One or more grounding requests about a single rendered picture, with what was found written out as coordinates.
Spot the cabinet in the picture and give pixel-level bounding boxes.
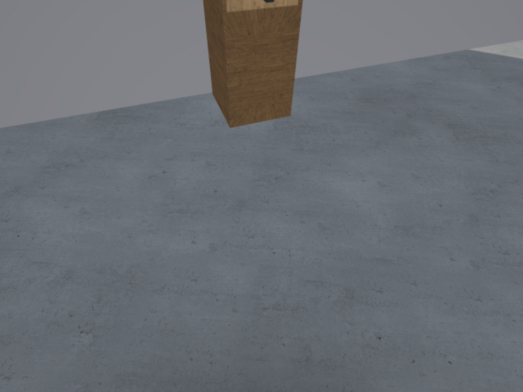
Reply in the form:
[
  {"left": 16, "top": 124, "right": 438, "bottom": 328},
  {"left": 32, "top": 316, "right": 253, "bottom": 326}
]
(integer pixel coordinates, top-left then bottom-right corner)
[{"left": 203, "top": 0, "right": 303, "bottom": 128}]

